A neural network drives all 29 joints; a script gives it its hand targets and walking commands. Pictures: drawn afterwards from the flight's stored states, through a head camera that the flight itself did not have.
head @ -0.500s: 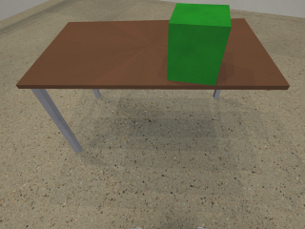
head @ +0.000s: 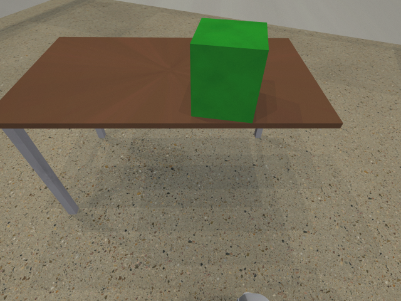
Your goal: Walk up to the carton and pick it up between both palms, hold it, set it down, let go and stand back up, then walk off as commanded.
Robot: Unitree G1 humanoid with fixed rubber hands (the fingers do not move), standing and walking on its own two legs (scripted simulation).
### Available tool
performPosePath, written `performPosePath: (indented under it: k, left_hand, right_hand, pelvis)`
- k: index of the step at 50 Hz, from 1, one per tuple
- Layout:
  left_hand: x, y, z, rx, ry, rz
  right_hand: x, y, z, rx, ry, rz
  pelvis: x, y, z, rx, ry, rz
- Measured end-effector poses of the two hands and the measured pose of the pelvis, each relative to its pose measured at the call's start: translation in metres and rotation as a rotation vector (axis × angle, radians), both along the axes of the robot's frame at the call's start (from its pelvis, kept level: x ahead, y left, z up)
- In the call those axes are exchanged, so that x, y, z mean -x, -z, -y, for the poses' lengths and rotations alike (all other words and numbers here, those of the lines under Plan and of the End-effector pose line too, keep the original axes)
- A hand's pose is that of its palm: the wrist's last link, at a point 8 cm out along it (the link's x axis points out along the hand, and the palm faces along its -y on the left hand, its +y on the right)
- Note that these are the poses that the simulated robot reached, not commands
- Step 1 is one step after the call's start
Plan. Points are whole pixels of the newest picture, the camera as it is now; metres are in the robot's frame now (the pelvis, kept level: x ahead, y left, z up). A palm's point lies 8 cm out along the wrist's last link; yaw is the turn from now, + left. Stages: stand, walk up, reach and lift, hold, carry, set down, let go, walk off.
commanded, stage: walk up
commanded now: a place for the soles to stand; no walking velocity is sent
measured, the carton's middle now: (227, 71) +0.79 -0.07 +0.07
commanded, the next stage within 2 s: none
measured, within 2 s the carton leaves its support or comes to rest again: neither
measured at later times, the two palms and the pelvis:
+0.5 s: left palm out of the picture +0.12 +0.28 -0.05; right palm (378, 283) +0.19 -0.36 -0.10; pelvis +0.09 -0.05 +0.02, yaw +4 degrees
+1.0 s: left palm (94, 263) +0.23 +0.24 -0.06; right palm (370, 233) +0.30 -0.39 -0.09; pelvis +0.20 -0.09 +0.02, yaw +3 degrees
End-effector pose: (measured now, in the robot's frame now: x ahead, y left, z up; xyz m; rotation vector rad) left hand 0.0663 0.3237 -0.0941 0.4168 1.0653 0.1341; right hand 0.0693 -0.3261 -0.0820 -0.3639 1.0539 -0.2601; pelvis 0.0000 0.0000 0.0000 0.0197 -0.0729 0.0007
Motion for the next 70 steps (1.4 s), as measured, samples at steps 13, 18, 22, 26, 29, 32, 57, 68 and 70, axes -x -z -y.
performPosePath:
  k: [13,18,22,26,29,32,57,68,70]
  left_hand:
    - [-0.022,-0.041,0.054,-0.08,-0.077,0.003]
    - [-0.036,-0.052,0.053,-0.102,-0.088,-0.01]
    - [-0.048,-0.049,0.048,-0.096,-0.096,-0.023]
    - [-0.056,-0.035,0.039,-0.071,-0.12,-0.044]
    - [-0.071,-0.016,0.034,-0.042,-0.126,-0.048]
    - [-0.097,-0.011,0.039,-0.019,-0.1,-0.023]
    - [-0.176,-0.03,0.065,-0.066,-0.127,-0.049]
    - [-0.26,-0.008,0.066,-0.014,-0.057,0.032]
    - [-0.271,-0.008,0.073,-0.008,-0.044,0.033]
  right_hand:
    - [-0.065,0.017,0.048,-0.08,-0.084,-0.084]
    - [-0.086,0.019,0.044,-0.102,-0.104,-0.092]
    - [-0.105,0.018,0.038,-0.098,-0.12,-0.092]
    - [-0.128,0.015,0.028,-0.074,-0.143,-0.082]
    - [-0.142,0.014,0.024,-0.05,-0.147,-0.046]
    - [-0.149,0.002,0.03,-0.028,-0.113,-0.008]
    - [-0.277,0.009,0.046,-0.071,-0.175,-0.015]
    - [-0.303,-0.004,0.056,-0.017,-0.086,0.052]
    - [-0.308,-0.002,0.064,-0.017,-0.075,0.046]
  pelvis:
    - [-0.048,-0.014,0.065,-0.023,-0.042,-0.054]
    - [-0.067,-0.02,0.066,-0.025,-0.044,-0.067]
    - [-0.082,-0.019,0.062,-0.015,-0.051,-0.088]
    - [-0.098,-0.014,0.052,0.007,-0.066,-0.102]
    - [-0.111,-0.005,0.044,-0.002,-0.056,-0.07]
    - [-0.125,-0.006,0.043,-0.009,-0.041,-0.026]
    - [-0.227,-0.012,0.075,0.018,-0.051,-0.096]
    - [-0.273,-0.003,0.067,0.017,-0.02,0.005]
    - [-0.28,-0.002,0.073,0.009,-0.018,-0.002]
